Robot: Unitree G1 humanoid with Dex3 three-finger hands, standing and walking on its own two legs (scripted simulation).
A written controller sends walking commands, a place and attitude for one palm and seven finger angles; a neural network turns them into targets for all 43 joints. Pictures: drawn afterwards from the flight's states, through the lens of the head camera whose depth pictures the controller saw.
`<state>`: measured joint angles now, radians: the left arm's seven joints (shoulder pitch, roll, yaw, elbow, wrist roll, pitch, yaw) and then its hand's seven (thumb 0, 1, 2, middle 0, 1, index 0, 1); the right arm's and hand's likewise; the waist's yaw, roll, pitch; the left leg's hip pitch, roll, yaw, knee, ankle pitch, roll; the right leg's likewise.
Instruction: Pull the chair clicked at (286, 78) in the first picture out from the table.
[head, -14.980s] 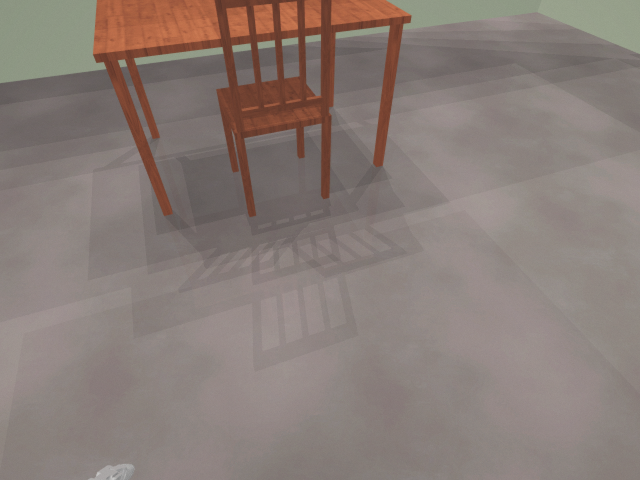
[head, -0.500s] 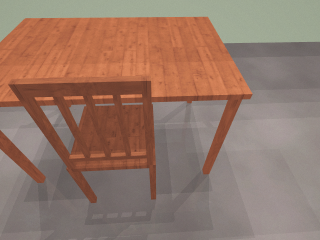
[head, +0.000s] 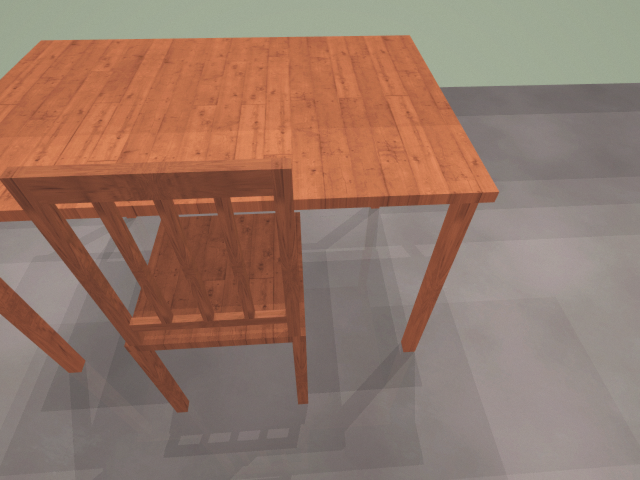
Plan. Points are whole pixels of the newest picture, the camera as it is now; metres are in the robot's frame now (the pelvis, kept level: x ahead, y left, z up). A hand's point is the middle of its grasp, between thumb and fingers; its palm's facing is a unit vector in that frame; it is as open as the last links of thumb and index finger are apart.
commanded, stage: look again from close up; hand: left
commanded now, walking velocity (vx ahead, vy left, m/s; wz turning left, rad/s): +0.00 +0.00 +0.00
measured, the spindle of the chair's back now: (189, 267) +0.47 +0.26 -0.07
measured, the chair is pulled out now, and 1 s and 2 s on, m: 0.00 0.00 0.00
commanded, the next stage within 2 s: shuffle to correct the standing spot in 0.52 s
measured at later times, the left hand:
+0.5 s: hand out of the picture +0.00 +0.17 -0.17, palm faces +0.01 -0.98 -0.22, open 7.4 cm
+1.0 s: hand out of the picture +0.01 +0.21 -0.19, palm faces +0.12 -0.97 -0.19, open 7.4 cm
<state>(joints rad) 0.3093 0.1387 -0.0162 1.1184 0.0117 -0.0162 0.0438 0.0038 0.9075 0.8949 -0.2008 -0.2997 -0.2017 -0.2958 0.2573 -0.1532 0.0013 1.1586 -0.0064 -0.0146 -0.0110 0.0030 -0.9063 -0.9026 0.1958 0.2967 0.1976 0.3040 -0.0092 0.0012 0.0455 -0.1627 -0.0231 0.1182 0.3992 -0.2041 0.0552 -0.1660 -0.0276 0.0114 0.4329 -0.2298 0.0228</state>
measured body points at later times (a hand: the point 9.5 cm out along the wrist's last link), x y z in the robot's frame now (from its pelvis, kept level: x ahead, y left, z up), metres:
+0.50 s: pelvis +0.00 -0.01 +0.00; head +0.01 -0.01 +0.45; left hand +0.00 +0.22 -0.15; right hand +0.01 -0.24 -0.16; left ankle +0.01 +0.08 -0.74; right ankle +0.00 -0.13 -0.74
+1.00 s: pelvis +0.03 +0.03 -0.01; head +0.05 +0.04 +0.44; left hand +0.00 +0.26 -0.18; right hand +0.04 -0.22 -0.16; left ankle +0.04 +0.12 -0.75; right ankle +0.01 -0.13 -0.74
